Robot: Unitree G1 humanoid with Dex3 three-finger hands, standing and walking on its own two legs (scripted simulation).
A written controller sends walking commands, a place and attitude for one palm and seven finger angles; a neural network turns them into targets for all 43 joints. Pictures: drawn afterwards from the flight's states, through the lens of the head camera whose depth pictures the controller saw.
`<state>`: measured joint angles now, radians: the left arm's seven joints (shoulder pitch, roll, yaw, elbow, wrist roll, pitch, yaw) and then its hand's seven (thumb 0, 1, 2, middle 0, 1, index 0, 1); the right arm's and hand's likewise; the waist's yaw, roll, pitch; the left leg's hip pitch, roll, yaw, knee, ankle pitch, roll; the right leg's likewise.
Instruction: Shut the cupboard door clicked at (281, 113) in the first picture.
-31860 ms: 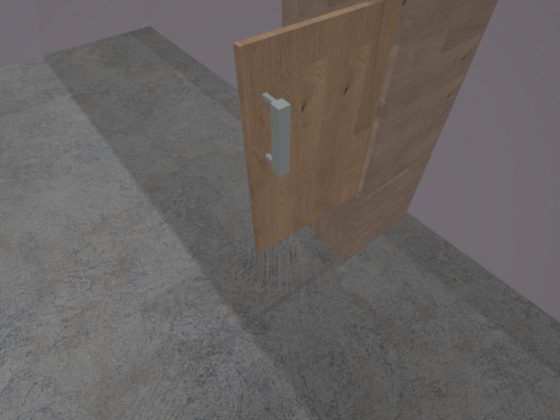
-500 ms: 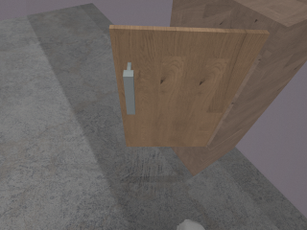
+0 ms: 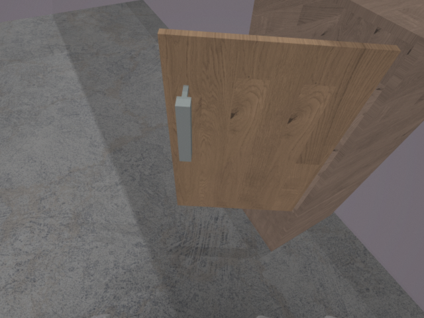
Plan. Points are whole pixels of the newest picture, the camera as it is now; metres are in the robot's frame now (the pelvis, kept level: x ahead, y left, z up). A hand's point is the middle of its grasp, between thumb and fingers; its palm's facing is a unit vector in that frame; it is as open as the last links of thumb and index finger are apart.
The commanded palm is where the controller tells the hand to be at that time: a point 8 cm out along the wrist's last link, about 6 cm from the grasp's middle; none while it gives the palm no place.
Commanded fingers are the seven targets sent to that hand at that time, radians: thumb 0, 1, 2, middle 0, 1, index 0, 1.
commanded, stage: come to a stop and stand still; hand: left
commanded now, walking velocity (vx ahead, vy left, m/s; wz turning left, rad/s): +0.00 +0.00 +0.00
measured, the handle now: (185, 125) +0.46 +0.09 +0.09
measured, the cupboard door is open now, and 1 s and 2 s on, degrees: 59 59 59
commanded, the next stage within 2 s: look again from close up in 1.80 s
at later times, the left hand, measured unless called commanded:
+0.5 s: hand out of the picture +0.03 +0.23 -0.15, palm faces -0.05 -0.97 -0.25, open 7.4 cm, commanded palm none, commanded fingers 0.00 0.90 0.90 -0.20 -0.30 -0.20 -0.30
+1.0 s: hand out of the picture +0.02 +0.25 -0.14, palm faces -0.08 -0.94 -0.33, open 7.4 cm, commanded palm none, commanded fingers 0.00 0.90 0.90 -0.20 -0.30 -0.20 -0.30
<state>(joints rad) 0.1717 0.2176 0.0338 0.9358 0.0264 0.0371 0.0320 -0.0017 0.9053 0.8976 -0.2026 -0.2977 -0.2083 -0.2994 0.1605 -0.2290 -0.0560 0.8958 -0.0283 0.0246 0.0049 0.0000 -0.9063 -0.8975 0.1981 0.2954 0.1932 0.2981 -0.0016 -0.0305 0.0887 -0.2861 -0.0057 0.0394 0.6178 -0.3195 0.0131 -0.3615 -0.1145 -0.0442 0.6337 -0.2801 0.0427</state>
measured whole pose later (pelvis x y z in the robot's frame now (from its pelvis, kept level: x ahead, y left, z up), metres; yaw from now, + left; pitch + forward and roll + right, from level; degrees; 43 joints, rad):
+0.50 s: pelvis -0.03 +0.05 +0.01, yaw -4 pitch -2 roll +0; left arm 0.30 0.19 0.00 0.94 0.03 0.03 0.03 0.00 0.91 0.90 -0.20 -0.30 -0.20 -0.30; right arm 0.30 -0.21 -0.04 0.97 -0.02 0.00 -0.01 -0.01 -0.92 -0.90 0.20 0.30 0.20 0.30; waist 0.00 0.02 0.02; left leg -0.22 -0.07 0.14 0.49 -0.25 0.10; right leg -0.29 -0.05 -0.02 0.54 -0.21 0.01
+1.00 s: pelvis -0.03 +0.02 +0.02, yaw -3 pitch -2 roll +1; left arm 0.23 0.28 0.00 1.07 0.03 0.00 0.01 0.00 0.90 0.90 -0.20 -0.30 -0.21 -0.30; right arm 0.21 -0.31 -0.03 1.09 -0.01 -0.02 0.00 0.00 -0.90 -0.90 0.20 0.30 0.20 0.30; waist -0.01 0.03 0.02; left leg -0.17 -0.04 0.11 0.38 -0.18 0.06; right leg -0.23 -0.02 -0.05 0.42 -0.16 -0.02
